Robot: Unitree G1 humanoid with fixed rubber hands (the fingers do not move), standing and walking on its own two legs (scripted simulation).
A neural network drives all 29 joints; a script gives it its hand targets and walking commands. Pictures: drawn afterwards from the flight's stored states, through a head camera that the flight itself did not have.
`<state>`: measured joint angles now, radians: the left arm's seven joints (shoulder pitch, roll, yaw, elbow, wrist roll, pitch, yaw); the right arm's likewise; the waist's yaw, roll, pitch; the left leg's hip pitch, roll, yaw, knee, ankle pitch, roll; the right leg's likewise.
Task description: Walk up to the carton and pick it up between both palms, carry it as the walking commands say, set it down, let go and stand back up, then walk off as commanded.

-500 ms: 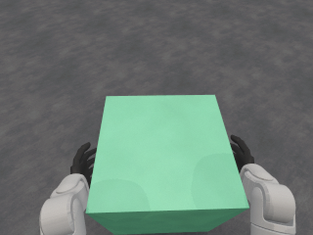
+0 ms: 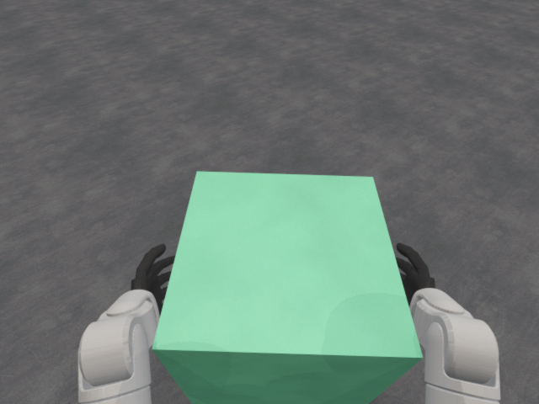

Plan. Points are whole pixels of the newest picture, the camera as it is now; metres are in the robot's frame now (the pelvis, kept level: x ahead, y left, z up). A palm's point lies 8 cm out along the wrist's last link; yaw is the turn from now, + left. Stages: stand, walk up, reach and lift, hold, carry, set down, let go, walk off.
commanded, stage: carry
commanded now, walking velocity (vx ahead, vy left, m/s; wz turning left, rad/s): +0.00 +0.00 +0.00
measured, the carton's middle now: (280, 297) +0.29 -0.02 +0.00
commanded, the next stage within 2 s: none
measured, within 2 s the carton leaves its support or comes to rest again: neither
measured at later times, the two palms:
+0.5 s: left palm (139, 332) +0.22 +0.17 +0.08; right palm (419, 305) +0.23 -0.19 +0.08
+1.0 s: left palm (142, 320) +0.24 +0.17 +0.06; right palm (406, 301) +0.24 -0.19 +0.06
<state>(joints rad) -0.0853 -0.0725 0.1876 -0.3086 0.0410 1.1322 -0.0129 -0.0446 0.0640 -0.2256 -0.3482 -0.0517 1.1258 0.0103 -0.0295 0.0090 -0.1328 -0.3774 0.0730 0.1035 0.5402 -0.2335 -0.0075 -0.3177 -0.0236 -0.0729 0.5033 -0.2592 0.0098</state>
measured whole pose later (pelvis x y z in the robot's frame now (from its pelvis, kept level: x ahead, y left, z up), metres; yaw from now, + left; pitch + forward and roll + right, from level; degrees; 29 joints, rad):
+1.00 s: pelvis -0.01 -0.01 +0.00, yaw +1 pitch +4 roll +0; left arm -0.06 -0.06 0.19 -0.21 0.05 1.01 -0.01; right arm -0.07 0.06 -0.21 -0.20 -0.07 1.00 0.02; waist -0.01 -0.01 -0.12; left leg -0.37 0.06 0.09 0.50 -0.19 -0.01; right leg -0.32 -0.03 -0.09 0.51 -0.25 0.00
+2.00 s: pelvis -0.01 -0.01 +0.00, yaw +1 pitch +3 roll +0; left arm -0.02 -0.04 0.15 -0.03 0.10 0.73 -0.05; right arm -0.03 0.04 -0.17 -0.02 -0.12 0.74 0.05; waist -0.01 0.00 -0.11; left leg -0.35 0.06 0.08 0.51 -0.21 -0.02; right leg -0.30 -0.03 -0.10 0.51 -0.27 -0.01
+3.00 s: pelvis -0.02 +0.00 +0.00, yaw +1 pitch +2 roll +0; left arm -0.01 -0.03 0.14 0.04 0.11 0.65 -0.05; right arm -0.03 0.03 -0.16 0.04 -0.14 0.67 0.06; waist -0.01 0.00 -0.10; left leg -0.35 0.05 0.09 0.49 -0.18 0.00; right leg -0.30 -0.05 -0.09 0.50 -0.24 0.01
